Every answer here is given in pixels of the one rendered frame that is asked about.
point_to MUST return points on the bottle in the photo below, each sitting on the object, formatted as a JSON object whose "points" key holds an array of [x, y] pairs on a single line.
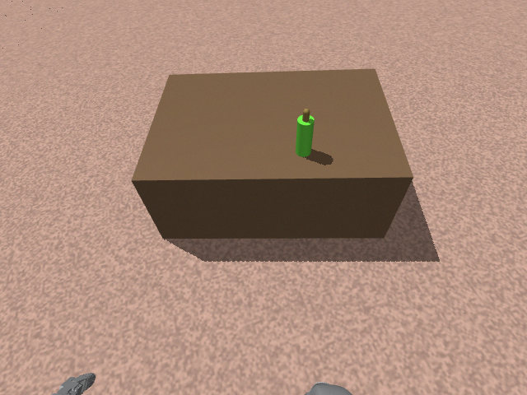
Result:
{"points": [[304, 133]]}

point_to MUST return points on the left robot hand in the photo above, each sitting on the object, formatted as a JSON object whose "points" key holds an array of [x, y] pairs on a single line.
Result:
{"points": [[76, 386]]}

